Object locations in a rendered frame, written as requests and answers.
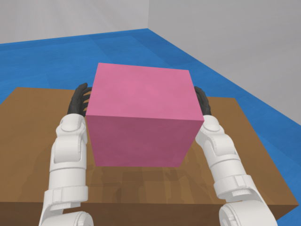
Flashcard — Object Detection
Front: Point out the pedestal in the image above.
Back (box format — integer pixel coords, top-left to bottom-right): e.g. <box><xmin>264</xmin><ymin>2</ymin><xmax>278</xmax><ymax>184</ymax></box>
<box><xmin>0</xmin><ymin>87</ymin><xmax>299</xmax><ymax>226</ymax></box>

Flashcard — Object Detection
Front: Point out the robot right hand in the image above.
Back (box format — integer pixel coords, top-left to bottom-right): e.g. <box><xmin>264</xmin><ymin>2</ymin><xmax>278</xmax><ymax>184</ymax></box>
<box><xmin>194</xmin><ymin>86</ymin><xmax>211</xmax><ymax>116</ymax></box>

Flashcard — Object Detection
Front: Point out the left robot forearm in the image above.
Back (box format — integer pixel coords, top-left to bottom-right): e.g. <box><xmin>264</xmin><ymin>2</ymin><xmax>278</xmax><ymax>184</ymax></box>
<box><xmin>39</xmin><ymin>113</ymin><xmax>88</xmax><ymax>226</ymax></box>

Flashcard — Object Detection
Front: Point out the right robot upper arm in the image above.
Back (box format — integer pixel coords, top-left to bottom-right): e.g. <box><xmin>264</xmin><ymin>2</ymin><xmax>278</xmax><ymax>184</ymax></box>
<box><xmin>219</xmin><ymin>199</ymin><xmax>277</xmax><ymax>226</ymax></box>

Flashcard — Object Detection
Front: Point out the right robot forearm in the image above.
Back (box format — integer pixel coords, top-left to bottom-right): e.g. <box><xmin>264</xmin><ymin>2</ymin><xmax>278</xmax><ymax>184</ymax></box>
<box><xmin>195</xmin><ymin>115</ymin><xmax>278</xmax><ymax>226</ymax></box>

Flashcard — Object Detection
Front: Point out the carton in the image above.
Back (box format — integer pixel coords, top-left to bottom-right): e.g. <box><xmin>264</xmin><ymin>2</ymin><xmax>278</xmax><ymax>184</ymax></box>
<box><xmin>86</xmin><ymin>63</ymin><xmax>205</xmax><ymax>167</ymax></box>

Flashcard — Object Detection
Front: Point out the left robot upper arm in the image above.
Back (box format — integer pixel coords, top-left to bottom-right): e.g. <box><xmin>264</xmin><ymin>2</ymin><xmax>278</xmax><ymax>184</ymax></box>
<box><xmin>41</xmin><ymin>211</ymin><xmax>94</xmax><ymax>226</ymax></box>

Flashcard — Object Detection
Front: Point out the robot left hand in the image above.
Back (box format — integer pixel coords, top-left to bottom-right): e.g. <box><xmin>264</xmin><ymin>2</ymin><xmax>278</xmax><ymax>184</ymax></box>
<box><xmin>67</xmin><ymin>83</ymin><xmax>92</xmax><ymax>117</ymax></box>

